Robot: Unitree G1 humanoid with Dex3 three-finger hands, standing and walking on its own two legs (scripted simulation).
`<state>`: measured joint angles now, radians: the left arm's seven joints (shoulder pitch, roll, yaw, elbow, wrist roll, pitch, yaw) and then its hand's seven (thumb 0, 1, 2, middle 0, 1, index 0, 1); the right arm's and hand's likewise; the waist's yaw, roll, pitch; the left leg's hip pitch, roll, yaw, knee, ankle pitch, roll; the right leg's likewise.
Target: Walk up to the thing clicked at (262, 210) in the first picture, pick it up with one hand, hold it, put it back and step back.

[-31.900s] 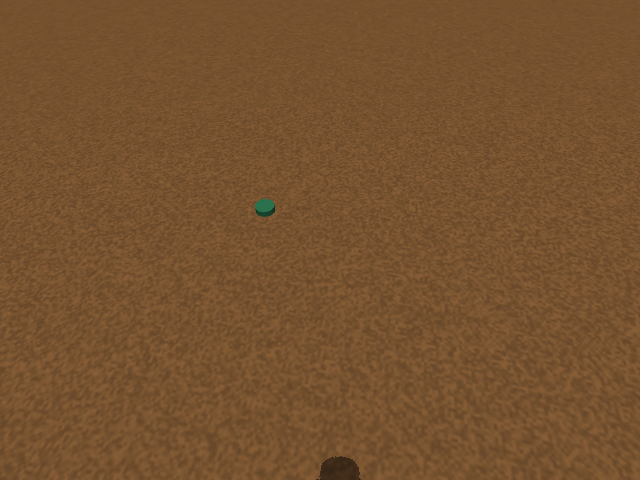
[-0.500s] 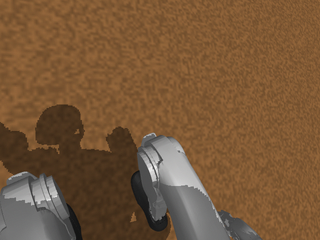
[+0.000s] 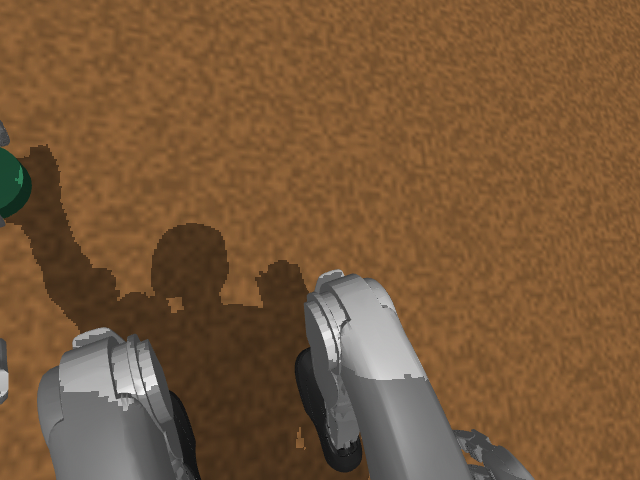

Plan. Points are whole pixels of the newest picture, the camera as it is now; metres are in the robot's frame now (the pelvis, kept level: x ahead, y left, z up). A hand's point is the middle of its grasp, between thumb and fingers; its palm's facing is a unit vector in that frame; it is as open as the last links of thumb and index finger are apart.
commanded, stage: lift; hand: left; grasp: from above
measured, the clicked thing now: out of the picture +0.51 +0.32 -0.18
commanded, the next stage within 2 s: hold in 1.70 s
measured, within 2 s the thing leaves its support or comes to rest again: neither
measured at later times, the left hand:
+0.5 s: hand out of the picture +0.42 +0.33 -0.02, palm faces -0.42 -0.12 -0.90, open 10.9 cm
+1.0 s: hand out of the picture +0.34 +0.31 +0.18, palm faces -0.42 -0.15 -0.90, open 11.0 cm
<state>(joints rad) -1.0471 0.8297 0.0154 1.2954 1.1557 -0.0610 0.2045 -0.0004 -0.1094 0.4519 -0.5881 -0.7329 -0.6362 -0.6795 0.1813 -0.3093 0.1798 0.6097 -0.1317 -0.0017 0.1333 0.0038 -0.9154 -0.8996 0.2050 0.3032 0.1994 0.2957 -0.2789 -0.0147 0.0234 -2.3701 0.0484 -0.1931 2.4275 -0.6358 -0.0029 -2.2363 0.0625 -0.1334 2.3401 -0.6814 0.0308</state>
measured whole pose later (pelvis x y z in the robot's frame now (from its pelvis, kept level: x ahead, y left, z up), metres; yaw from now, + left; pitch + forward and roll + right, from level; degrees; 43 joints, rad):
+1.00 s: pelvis +0.00 +0.00 +0.25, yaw +9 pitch +25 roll -4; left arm -0.46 0.52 -0.11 0.70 0.96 0.04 0.01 0.01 -0.09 0.57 -0.45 -0.84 -0.51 -0.79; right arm 0.19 -0.24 0.00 0.67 0.03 0.05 -0.04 0.01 -0.90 -0.90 0.21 0.30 0.20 0.30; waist -0.08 0.06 -0.18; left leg -1.50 0.05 -0.05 1.60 -0.53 0.00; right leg -1.43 0.03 -0.03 1.57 -0.57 0.02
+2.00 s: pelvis +0.07 +0.02 +0.42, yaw +10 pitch +9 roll -1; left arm -0.33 0.38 -0.20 0.80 1.00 0.04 0.09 0.01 -0.12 0.61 -0.46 -0.85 -0.52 -0.80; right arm 0.26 -0.25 -0.05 0.73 0.05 0.01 -0.05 0.01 -0.90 -0.90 0.21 0.30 0.20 0.30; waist -0.04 0.05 -0.09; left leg -0.58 0.03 0.03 0.76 -0.34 0.01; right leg -0.53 0.00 0.03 0.74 -0.36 0.02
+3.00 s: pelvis +0.07 +0.01 +0.44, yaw +9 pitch +2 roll +0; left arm -0.25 0.39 -0.21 0.63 0.99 0.02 -0.03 0.01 -0.13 0.63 -0.46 -0.86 -0.52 -0.81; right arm 0.21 -0.26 -0.03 0.68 0.07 0.06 -0.06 0.01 -0.91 -0.90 0.20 0.30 0.20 0.30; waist 0.00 0.06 -0.03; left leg -0.36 0.02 0.04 0.55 -0.24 0.00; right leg -0.33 0.00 0.04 0.57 -0.28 0.01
